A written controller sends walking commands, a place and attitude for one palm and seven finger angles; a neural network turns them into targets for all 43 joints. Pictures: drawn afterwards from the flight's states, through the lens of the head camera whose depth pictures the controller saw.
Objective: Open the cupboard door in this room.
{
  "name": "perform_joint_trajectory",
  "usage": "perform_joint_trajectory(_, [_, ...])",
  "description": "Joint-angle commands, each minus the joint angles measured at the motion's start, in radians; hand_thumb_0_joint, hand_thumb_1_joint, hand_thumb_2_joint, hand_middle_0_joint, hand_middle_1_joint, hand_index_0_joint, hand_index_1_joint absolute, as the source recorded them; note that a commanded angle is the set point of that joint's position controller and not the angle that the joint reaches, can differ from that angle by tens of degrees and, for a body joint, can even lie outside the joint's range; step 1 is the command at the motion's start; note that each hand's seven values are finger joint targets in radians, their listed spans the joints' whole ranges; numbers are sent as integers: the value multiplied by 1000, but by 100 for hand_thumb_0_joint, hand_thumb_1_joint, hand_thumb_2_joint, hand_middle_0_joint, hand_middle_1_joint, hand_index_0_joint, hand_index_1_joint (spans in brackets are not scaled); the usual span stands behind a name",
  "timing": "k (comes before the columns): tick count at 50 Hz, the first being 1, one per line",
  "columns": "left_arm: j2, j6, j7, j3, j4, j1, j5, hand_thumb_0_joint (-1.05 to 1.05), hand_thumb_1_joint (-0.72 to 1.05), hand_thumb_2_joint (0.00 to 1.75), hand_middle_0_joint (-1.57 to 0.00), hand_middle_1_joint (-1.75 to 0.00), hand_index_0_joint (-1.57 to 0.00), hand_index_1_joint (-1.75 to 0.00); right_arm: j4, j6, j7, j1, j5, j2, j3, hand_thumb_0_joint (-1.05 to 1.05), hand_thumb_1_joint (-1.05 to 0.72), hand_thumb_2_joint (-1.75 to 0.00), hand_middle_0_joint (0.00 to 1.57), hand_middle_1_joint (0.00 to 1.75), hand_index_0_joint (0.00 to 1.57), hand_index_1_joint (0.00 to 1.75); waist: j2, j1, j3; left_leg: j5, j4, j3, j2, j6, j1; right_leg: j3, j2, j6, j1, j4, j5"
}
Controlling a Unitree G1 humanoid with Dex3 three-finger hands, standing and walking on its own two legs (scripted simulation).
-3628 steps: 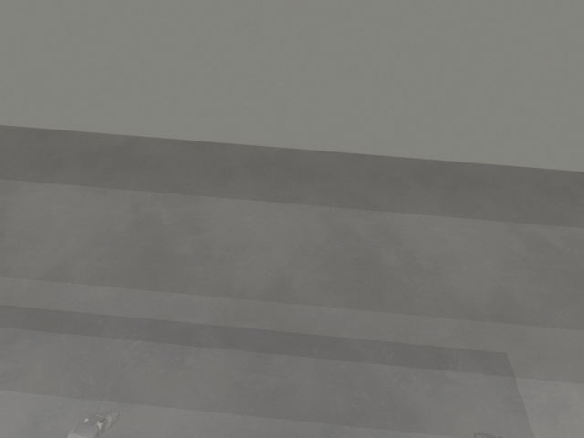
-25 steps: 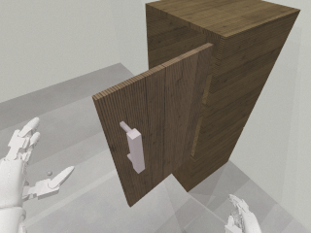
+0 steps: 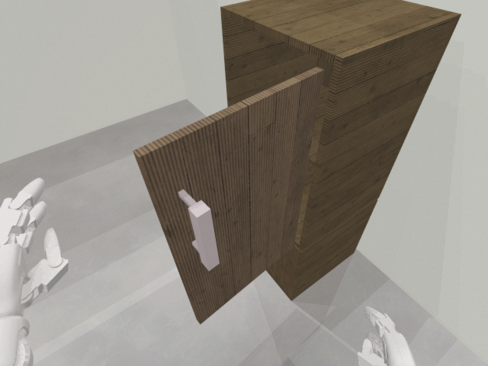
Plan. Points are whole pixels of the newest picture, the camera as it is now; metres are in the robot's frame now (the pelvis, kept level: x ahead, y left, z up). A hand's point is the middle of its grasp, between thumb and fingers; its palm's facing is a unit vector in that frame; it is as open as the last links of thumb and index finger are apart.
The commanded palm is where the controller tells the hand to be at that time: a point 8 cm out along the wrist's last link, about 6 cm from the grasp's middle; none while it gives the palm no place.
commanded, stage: draw the hand back to the body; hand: left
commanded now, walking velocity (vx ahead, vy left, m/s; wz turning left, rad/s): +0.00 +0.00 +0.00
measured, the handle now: (198, 230) +0.31 +0.13 +0.07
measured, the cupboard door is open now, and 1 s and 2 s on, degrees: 95 95 95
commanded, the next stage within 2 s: step back with the hand held close in 0.10 s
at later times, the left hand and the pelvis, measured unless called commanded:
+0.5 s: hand (60, 266) +0.18 +0.27 +0.14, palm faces +0.33 -0.81 -0.49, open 7.4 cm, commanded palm +0.12 +0.32 +0.17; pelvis -0.02 +0.02 +0.00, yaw -1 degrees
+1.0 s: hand (19, 330) +0.11 +0.27 +0.14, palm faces +0.35 -0.81 -0.46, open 7.4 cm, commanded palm +0.03 +0.32 +0.17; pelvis -0.11 +0.02 -0.02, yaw +0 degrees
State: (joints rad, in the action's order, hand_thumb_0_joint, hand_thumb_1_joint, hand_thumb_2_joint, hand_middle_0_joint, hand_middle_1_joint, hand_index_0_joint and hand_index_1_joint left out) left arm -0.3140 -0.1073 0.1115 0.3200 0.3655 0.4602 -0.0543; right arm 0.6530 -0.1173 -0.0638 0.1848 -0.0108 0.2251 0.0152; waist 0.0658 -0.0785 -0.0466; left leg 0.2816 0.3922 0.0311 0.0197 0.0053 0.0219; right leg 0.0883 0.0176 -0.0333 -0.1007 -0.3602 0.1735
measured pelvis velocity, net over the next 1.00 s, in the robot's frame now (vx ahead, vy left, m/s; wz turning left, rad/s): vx -0.11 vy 0.02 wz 0.00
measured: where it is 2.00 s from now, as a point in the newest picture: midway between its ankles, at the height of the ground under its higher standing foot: outside the picture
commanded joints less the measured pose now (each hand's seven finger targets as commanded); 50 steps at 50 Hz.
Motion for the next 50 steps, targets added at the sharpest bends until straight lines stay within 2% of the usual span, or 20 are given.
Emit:
perform_joint_trajectory(1, [-210, -69, 27, 138, 233, -99, 4, 0, 90, 90, -20, -30, -20, -30, -160, -63, -11, -133, 5, 91, -33, 0, -90, -90, 20, 30, 20, 30, 12, 5, 89, -226, -62, -25, -5, 14, 97, -75, -35, 10, 102, 54, -110])
perform_joint_trajectory(10, [-193, -74, 22, 124, 195, -94, 3, 0, 90, 90, -20, -30, -20, -30, -154, -69, -11, -137, 7, 92, -35, 0, -90, -90, 20, 30, 20, 30, -14, 6, 52, -178, -73, -26, -1, 17, 103, -76, -34, 13, 75, 73, -47])
perform_joint_trajectory(11, [-225, -82, 25, 138, 255, -183, 4, 0, 90, 90, -20, -30, -20, -30, -156, -74, -12, -145, 6, 95, -36, 0, -90, -90, 20, 30, 20, 30, -9, 9, 89, -181, -66, -26, -4, 20, 90, -83, -36, 14, 86, 72, -54])
perform_joint_trajectory(12, [-369, -129, 35, 289, 275, -320, 14, 0, 90, 90, -20, -30, -20, -30, -200, -55, -10, -112, 29, 91, -12, 0, -90, -90, 20, 30, 20, 30, 41, 52, -51, -68, -53, -42, 5, 29, 190, -182, -83, 10, -42, 124, -34])
perform_joint_trajectory(13, [-270, -131, 20, 217, 188, -166, 12, 0, 90, 90, -20, -30, -20, -30, -176, -40, -13, -99, 15, 89, -29, 0, -90, -90, 20, 30, 20, 30, -82, 55, -5, -62, -17, -60, 10, 33, 185, -180, -106, 10, -51, 136, -24])
perform_joint_trajectory(15, [-220, -110, 8, 171, 158, -41, 15, 0, 90, 90, -20, -30, -20, -30, -190, -15, -4, -106, 14, 104, -41, 0, -90, -90, 20, 30, 20, 30, -134, 58, 44, -109, 32, -37, 7, 35, 139, -190, -128, 8, -81, 142, -65])
perform_joint_trajectory(17, [-208, -122, 6, 157, 210, -14, 15, 0, 90, 90, -20, -30, -20, -30, -197, -5, -6, -110, 12, 109, -45, 0, -90, -90, 20, 30, 20, 30, -52, 62, 113, -153, 42, -35, 11, 29, 148, -174, -146, 0, -48, 96, -157])
perform_joint_trajectory(19, [-220, -123, 13, 167, 243, 35, 15, 0, 90, 90, -20, -30, -20, -30, -209, 7, -7, -98, 14, 121, -52, 0, -90, -90, 20, 30, 20, 30, -21, 65, 187, -212, 30, -40, 27, 22, 162, -157, -141, 2, 0, 29, -255])
perform_joint_trajectory(25, [-286, -120, 34, 251, 344, 105, 12, 0, 90, 90, -20, -30, -20, -30, -253, 42, -16, -103, 19, 114, -70, 0, -90, -90, 20, 30, 20, 30, -57, 61, 252, -371, 43, -69, 58, 11, 234, -134, -120, 9, 39, -119, -438])
perform_joint_trajectory(28, [-281, -122, 40, 253, 368, 114, 14, 0, 90, 90, -20, -30, -20, -30, -264, 47, -20, -104, 20, 115, -73, 0, -90, -90, 20, 30, 20, 30, -7, 62, 223, -337, 26, -92, 73, 13, 285, -131, -110, 10, 12, -163, -380])
perform_joint_trajectory(32, [-268, -131, 44, 261, 370, 104, 26, 0, 90, 90, -20, -30, -20, -30, -273, 35, -22, -101, 15, 129, -74, 0, -90, -90, 20, 30, 20, 30, 96, 51, 169, -207, -89, -150, 152, 59, 449, -88, -47, 45, 43, -314, -165])
perform_joint_trajectory(36, [-237, -143, 48, 240, 351, 55, 49, 0, 90, 90, -20, -30, -20, -30, -265, 5, -18, -69, 2, 133, -79, 0, -90, -90, 20, 30, 20, 30, 106, 63, 84, -47, -138, -182, 234, 113, 568, -87, -29, 51, 14, -444, 87])
perform_joint_trajectory(39, [-221, -147, 48, 220, 309, 44, 54, 0, 90, 90, -20, -30, -20, -30, -250, -10, -12, -59, 2, 133, -74, 0, -90, -90, 20, 30, 20, 30, 41, 74, 35, -43, -66, -166, 197, 102, 531, -107, -40, 41, -34, -288, 37])
perform_joint_trajectory(41, [-226, -152, 42, 201, 316, 31, 41, 0, 90, 90, -20, -30, -20, -30, -238, -12, -5, -58, 10, 128, -71, 0, -90, -90, 20, 30, 20, 30, -41, 87, 88, -116, 49, -113, 115, 53, 395, -180, -88, 15, -100, -139, -188])
perform_joint_trajectory(43, [-247, -156, 42, 193, 334, -5, 34, 0, 90, 90, -20, -30, -20, -30, -226, -1, -3, -57, 9, 116, -67, 0, -90, -90, 20, 30, 20, 30, -94, 101, 205, -277, 182, -55, 52, 9, 248, -281, -195, -35, -138, -110, -479])
perform_joint_trajectory(44, [-255, -153, 45, 194, 355, -11, 33, 0, 90, 90, -20, -30, -20, -30, -226, 1, -4, -54, 15, 105, -70, 0, -90, -90, 20, 30, 20, 30, -130, 100, 265, -284, 231, -38, 32, 2, 203, -290, -212, -45, -125, -105, -551])
perform_joint_trajectory(45, [-262, -151, 47, 206, 375, 11, 28, 0, 90, 90, -20, -30, -20, -30, -229, 1, -6, -55, 21, 98, -73, 0, -90, -90, 20, 30, 20, 30, -160, 95, 310, -198, 270, -31, 13, -2, 195, -289, -228, -56, -107, -94, -537])
perform_joint_trajectory(47, [-302, -150, 53, 256, 389, 90, 19, 0, 90, 90, -20, -30, -20, -30, -238, 9, -9, -62, 22, 85, -66, 0, -90, -90, 20, 30, 20, 30, -171, 81, 288, 43, 332, -40, -20, -1, 259, -307, -270, -83, -125, -42, -436])
perform_joint_trajectory(49, [-313, -147, 55, 278, 427, 122, 16, 0, 90, 90, -20, -30, -20, -30, -242, 13, -11, -85, 24, 76, -58, 0, -90, -90, 20, 30, 20, 30, -182, 73, 230, 86, 304, -51, -10, 3, 264, -283, -272, -81, -195, -15, -283])
perform_joint_trajectory(50, [-317, -146, 56, 289, 431, 126, 14, 0, 90, 90, -20, -30, -20, -30, -239, 13, -15, -95, 21, 74, -53, 0, -90, -90, 20, 30, 20, 30, -159, 79, 189, 39, 221, -54, 0, 5, 253, -255, -241, -63, -235, -28, -215])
